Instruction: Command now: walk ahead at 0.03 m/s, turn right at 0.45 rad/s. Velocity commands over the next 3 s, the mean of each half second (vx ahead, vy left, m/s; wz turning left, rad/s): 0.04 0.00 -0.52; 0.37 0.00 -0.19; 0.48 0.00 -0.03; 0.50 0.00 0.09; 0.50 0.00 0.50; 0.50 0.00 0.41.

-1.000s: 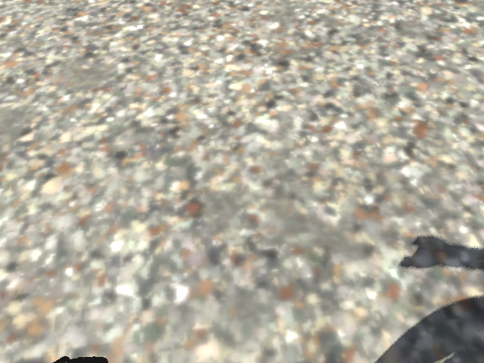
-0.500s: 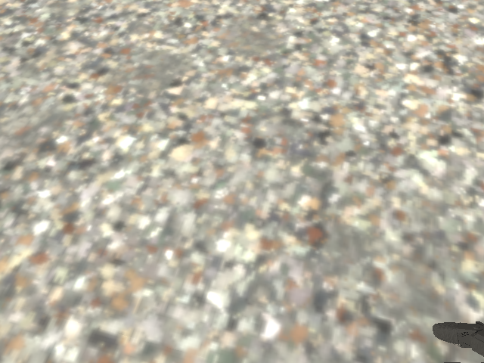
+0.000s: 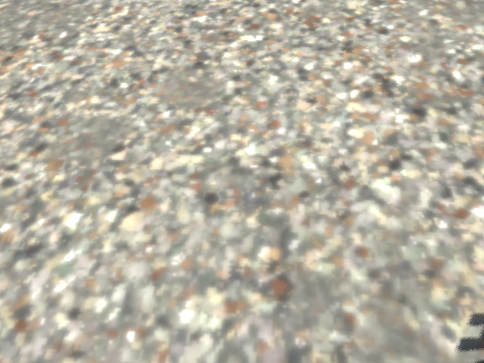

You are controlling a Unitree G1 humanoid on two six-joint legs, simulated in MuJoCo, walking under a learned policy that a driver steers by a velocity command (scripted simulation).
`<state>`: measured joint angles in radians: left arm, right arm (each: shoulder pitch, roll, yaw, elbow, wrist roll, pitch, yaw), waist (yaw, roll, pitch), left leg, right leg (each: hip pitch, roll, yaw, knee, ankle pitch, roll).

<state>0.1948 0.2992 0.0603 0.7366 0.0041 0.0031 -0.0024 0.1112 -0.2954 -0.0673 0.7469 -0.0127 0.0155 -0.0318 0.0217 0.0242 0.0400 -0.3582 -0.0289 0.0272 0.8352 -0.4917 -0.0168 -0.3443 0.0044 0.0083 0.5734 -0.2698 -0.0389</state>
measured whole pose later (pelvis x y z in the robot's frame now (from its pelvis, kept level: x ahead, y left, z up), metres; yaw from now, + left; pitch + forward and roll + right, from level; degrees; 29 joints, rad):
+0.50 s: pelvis +0.03 +0.04 +0.01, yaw -18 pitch +2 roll +0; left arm 0.18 0.35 0.09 0.67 -0.01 0.04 0.03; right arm 0.19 -0.28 -0.07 0.76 -0.01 -0.02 -0.02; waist -0.01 -0.04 0.01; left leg -0.23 -0.02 -0.03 0.44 -0.24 0.02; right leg -0.49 0.08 0.13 0.99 -0.42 0.02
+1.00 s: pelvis +0.14 -0.07 +0.01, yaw -22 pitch +2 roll +0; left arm 0.35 0.26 0.04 0.73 0.00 -0.07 -0.02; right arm 0.25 -0.31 -0.06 0.79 0.01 -0.08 0.03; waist 0.02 0.05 -0.01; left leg -0.57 0.09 0.00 1.04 -0.23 0.02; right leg -0.12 0.04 -0.01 0.32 -0.23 -0.05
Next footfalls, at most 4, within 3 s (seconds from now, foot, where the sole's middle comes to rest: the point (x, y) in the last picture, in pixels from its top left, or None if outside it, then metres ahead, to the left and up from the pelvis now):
0.38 left None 0.10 0.13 -0.77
0.82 right None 0.10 -0.16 -0.77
1.30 left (300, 341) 0.51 -0.07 -0.77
1.82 right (412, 280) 0.68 -0.40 -0.77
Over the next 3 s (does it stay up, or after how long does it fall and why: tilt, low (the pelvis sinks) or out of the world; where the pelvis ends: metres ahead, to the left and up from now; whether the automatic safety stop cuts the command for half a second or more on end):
stays up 1.22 -0.35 0.00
